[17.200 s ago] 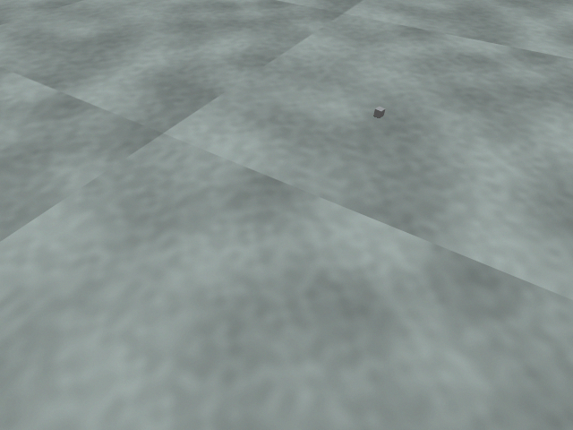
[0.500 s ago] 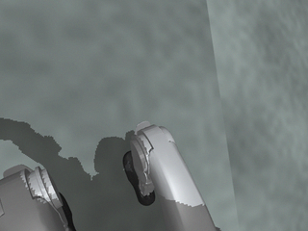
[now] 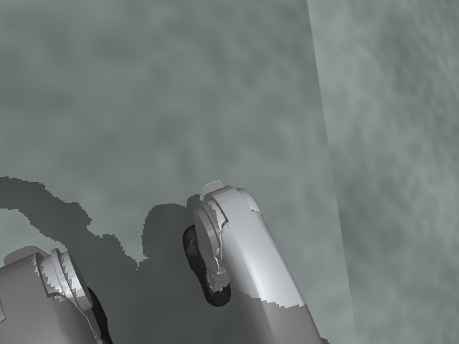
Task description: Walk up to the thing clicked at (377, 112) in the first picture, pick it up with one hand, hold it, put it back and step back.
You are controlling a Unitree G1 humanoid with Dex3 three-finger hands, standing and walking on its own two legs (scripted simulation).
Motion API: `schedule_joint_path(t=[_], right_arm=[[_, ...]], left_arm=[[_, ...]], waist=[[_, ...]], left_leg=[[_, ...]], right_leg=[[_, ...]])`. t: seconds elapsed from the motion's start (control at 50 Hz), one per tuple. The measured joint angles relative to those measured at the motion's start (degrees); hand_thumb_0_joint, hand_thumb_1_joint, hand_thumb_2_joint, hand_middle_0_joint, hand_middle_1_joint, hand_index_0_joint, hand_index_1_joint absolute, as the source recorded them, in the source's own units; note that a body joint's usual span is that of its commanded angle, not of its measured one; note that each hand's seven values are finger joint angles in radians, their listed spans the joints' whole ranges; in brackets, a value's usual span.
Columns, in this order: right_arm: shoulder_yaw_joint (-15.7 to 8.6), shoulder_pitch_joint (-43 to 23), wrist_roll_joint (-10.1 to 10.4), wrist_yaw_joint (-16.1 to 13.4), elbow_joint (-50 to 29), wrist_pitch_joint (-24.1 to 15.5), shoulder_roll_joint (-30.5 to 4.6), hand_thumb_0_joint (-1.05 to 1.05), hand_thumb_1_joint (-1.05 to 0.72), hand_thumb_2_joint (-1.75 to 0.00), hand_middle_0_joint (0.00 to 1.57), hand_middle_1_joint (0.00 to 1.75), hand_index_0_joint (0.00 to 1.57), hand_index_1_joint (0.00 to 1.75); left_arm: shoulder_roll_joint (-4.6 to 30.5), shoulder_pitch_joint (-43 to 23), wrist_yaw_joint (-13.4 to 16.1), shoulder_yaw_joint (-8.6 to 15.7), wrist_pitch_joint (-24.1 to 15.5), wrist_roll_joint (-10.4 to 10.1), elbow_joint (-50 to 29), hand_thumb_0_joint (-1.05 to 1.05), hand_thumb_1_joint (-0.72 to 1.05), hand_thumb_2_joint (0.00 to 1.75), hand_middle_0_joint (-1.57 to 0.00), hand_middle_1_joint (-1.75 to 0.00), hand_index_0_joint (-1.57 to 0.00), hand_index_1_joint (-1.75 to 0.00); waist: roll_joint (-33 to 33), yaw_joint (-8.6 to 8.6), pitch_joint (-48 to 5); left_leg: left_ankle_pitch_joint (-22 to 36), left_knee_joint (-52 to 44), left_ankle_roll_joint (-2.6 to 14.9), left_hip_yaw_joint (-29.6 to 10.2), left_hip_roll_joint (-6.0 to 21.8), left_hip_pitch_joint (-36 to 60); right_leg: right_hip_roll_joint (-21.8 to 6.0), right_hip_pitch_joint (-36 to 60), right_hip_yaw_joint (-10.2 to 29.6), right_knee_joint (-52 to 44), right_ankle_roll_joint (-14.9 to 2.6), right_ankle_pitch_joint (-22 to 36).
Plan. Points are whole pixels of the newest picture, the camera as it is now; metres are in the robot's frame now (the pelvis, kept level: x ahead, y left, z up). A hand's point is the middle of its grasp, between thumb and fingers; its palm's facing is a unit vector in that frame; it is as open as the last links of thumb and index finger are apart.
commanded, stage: rise first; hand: left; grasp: from above
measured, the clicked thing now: out of the picture +0.49 +0.32 -0.32
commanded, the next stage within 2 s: approach in 0.68 s
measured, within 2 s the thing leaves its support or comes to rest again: neither
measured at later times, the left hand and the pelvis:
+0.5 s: hand out of the picture +0.45 +0.34 -0.20, palm faces -0.10 -0.41 -0.91, open 13.1 cm; pelvis +0.00 +0.00 +0.00, yaw +0 degrees
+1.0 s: hand out of the picture +0.46 +0.33 -0.21, palm faces -0.09 -0.43 -0.90, open 13.1 cm; pelvis +0.00 +0.00 +0.00, yaw +0 degrees
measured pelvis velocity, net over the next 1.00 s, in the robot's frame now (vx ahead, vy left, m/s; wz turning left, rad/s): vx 0.00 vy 0.00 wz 0.00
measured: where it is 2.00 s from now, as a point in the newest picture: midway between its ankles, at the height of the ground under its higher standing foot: (159, 310)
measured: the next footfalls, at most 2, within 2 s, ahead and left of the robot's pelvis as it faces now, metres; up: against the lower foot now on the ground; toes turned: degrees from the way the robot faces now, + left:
none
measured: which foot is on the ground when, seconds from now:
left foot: down 0.00-1.00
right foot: down 0.00-1.00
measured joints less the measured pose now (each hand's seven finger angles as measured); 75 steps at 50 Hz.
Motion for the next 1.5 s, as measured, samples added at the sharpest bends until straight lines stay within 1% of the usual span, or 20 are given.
schedule_joint_path(t=[0.1,0.3,0.4,0.46,0.58,0.64,0.84,0.92,0.96,1.02,1.06,1.1,1.16,1.22,1.28,1.32,1.36,1.4,1.5], right_arm=[[-0.2,0.1,-0.1,-0.1,-0.1,0.0,0.0,0.0,-0.92,-0.89,0.2,0.3,0.19,0.29],[-0.1,0.5,-0.1,0.2,-0.1,0.1,-0.3,0.0,-0.92,-0.89,0.2,0.3,0.19,0.29],[-0.4,0.6,0.0,0.2,0.2,0.1,-0.2,0.0,-0.92,-0.89,0.2,0.3,0.19,0.29],[-0.6,0.6,0.0,0.2,0.2,0.0,-0.2,0.0,-0.92,-0.89,0.2,0.3,0.19,0.29],[-0.4,0.5,0.0,0.1,0.1,-0.2,-0.2,0.0,-0.92,-0.89,0.2,0.3,0.19,0.29],[-0.2,0.4,-0.1,0.1,0.2,-0.3,-0.1,0.0,-0.92,-0.89,0.2,0.3,0.19,0.29],[-0.1,0.2,-0.2,0.5,0.1,-0.4,-0.3,0.0,-0.92,-0.89,0.2,0.3,0.19,0.29],[0.1,0.1,-0.4,0.5,-0.1,-0.4,-0.5,0.0,-0.92,-0.89,0.2,0.3,0.19,0.29],[0.0,-0.1,-0.5,0.5,0.2,-0.5,-0.5,0.0,-0.92,-0.89,0.2,0.3,0.19,0.3],[0.1,-0.3,-0.7,0.4,0.5,-0.5,-0.4,0.0,-0.92,-0.89,0.2,0.3,0.19,0.29],[0.2,-0.5,-0.8,0.4,0.7,-0.5,-0.4,0.0,-0.92,-0.89,0.2,0.3,0.19,0.29],[0.2,-0.6,-1.0,0.5,0.9,-0.5,-0.3,0.0,-0.92,-0.89,0.2,0.3,0.19,0.29],[0.5,-0.9,-1.1,0.4,0.9,-0.4,-0.5,0.0,-0.92,-0.89,0.2,0.3,0.19,0.29],[0.7,-0.8,-1.2,0.5,0.5,0.0,-0.9,0.0,-0.92,-0.89,0.2,0.3,0.19,0.29],[1.2,-0.2,-1.0,0.7,-0.3,0.6,-1.4,0.0,-0.92,-0.89,0.19,0.3,0.19,0.29],[1.2,0.4,-0.8,0.9,-0.9,1.0,-1.8,0.0,-0.92,-0.89,0.2,0.3,0.19,0.29],[1.0,1.2,-0.3,1.1,-1.2,1.4,-2.0,0.0,-0.92,-0.89,0.2,0.3,0.19,0.29],[0.7,2.1,0.1,1.3,-1.4,1.9,-1.9,0.0,-0.92,-0.89,0.2,0.3,0.19,0.29],[0.4,3.7,0.9,1.7,-1.6,2.6,-1.2,0.0,-0.92,-0.89,0.2,0.3,0.19,0.3]], left_arm=[[0.2,-0.2,0.3,0.4,-0.1,0.3,-0.1,0.0,-0.36,0.85,-0.28,-0.87,-0.27,-0.88],[0.0,-0.3,0.3,0.2,0.4,-0.3,-0.1,0.0,-0.36,0.86,-0.27,-0.87,-0.26,-0.88],[0.0,-0.2,0.1,-0.1,0.4,0.5,-0.2,0.0,-0.37,0.86,-0.27,-0.87,-0.26,-0.88],[-0.1,0.0,-0.1,-0.5,0.3,0.5,-0.4,0.0,-0.37,0.86,-0.27,-0.87,-0.26,-0.88],[-0.2,0.4,0.0,-0.4,0.0,-0.1,-0.1,0.0,-0.37,0.86,-0.26,-0.88,-0.25,-0.9],[-0.1,0.3,0.0,-0.3,0.0,-0.1,0.0,0.0,-0.38,0.87,-0.26,-0.89,-0.24,-0.9],[0.1,-0.5,1.2,0.6,0.0,-0.4,-0.2,0.0,-0.38,0.87,-0.26,-0.88,-0.24,-0.9],[0.3,-1.3,1.1,-0.2,0.4,-1.1,0.3,0.0,-0.37,0.87,-0.26,-0.87,-0.24,-0.89],[0.1,-2.0,1.1,-1.0,0.6,-1.4,0.6,0.0,-0.37,0.87,-0.26,-0.87,-0.24,-0.89],[-0.6,-3.1,1.1,-2.9,1.0,-1.7,0.8,0.0,-0.36,0.86,-0.26,-0.88,-0.25,-0.89],[-1.1,-4.0,1.5,-3.9,1.1,-1.6,1.0,0.0,-0.36,0.86,-0.26,-0.88,-0.25,-0.89],[-1.6,-4.9,1.9,-4.4,1.3,-1.7,1.1,0.0,-0.37,0.86,-0.25,-0.89,-0.24,-0.9],[-1.5,-6.4,2.6,-3.8,1.6,-1.6,1.1,0.0,-0.38,0.87,-0.24,-0.9,-0.23,-0.91],[-0.7,-7.8,3.0,-2.4,2.3,-1.0,0.9,0.0,-0.41,0.89,-0.22,-0.92,-0.21,-0.93],[0.5,-9.0,3.4,-1.3,3.3,0.1,0.8,0.0,-0.43,0.9,-0.21,-0.94,-0.2,-0.95],[1.2,-9.1,3.4,-1.2,3.8,0.4,0.5,0.0,-0.45,0.91,-0.2,-0.94,-0.19,-0.95],[1.5,-8.5,3.2,-1.3,4.2,0.7,0.1,0.0,-0.46,0.92,-0.19,-0.95,-0.18,-0.96],[1.1,-7.1,2.8,-1.7,4.6,0.2,-0.7,0.0,-0.47,0.92,-0.18,-0.96,-0.17,-0.97],[-1.1,-3.0,0.8,-2.7,4.9,-2.7,-1.6,0.0,-0.47,0.92,-0.17,-0.97,-0.16,-0.97]], waist=[[0.0,-0.02,0.2],[0.0,-0.07,-0.1],[0.1,-0.07,-0.2],[0.2,-0.03,-0.2],[0.2,-0.08,-0.2],[0.0,-0.14,0.0],[-0.3,-0.13,0.4],[-0.4,-0.37,0.6],[-0.4,-0.57,0.7],[-0.6,-0.98,0.8],[-0.6,-1.42,0.9],[-0.6,-2.06,1.2],[-0.6,-3.27,1.6],[-0.4,-4.47,2.1],[-0.2,-5.24,2.3],[0.0,-5.45,2.6],[0.4,-5.28,2.5],[0.9,-4.73,2.2],[1.4,-2.82,0.9]], left_leg=[[0.1,0.1,0.03,-0.1,0.0,-0.1],[-0.1,-0.1,0.14,0.0,0.1,0.1],[0.0,-0.1,0.15,-0.1,0.0,0.1],[-0.1,-0.1,0.22,0.0,0.0,0.1],[-0.1,-0.2,0.31,0.1,0.1,0.1],[-0.1,-0.2,0.27,0.1,0.0,0.2],[-0.2,-0.1,0.0,-0.2,0.0,0.2],[-0.3,-0.1,-0.08,-0.2,-0.1,0.4],[-0.3,-0.1,-0.12,-0.2,-0.2,0.4],[-0.2,-0.1,-0.27,-0.2,-0.3,0.5],[-0.2,-0.1,-0.39,-0.4,-0.4,0.5],[-0.1,-0.2,-0.49,-0.6,-0.5,0.6],[-0.2,-0.3,-0.6,-0.8,-0.5,0.7],[-0.4,-0.4,-0.63,-1.0,-0.3,0.8],[-0.7,-0.4,-0.64,-1.1,0.1,0.9],[-0.8,-0.5,-0.59,-1.1,0.3,1.0],[-1.0,-0.5,-0.53,-1.1,0.6,0.9],[-1.1,-0.5,-0.49,-1.0,0.8,0.9],[-1.0,-0.8,-0.43,-0.5,1.0,0.7]], right_leg=[[0.0,0.0,-0.1,0.0,0.03,0.1],[0.1,0.2,0.0,-0.2,0.15,0.0],[0.0,0.3,-0.1,-0.3,0.01,0.0],[0.0,0.3,-0.1,-0.3,0.05,0.0],[0.0,0.3,0.0,-0.4,0.19,0.0],[0.0,0.4,0.0,-0.4,0.13,-0.1],[-0.1,0.4,-0.2,-0.3,-0.01,-0.2],[-0.2,0.5,-0.2,-0.2,0.04,-0.3],[-0.3,0.5,-0.2,-0.1,0.0,-0.3],[-0.4,0.6,-0.3,-0.1,-0.15,-0.4],[-0.4,0.7,-0.4,-0.1,-0.24,-0.4],[-0.5,0.8,-0.6,-0.2,-0.3,-0.4],[-0.5,1.0,-0.8,-0.3,-0.28,-0.4],[-0.4,1.0,-1.0,-0.6,-0.26,-0.4],[-0.1,0.9,-1.0,-0.8,-0.21,-0.3],[0.1,0.8,-1.1,-0.9,-0.17,-0.3],[0.3,0.7,-1.1,-1.0,-0.12,-0.2],[0.5,0.5,-1.0,-1.0,-0.1,-0.1],[0.6,0.0,-0.5,-1.0,-0.17,0.0]])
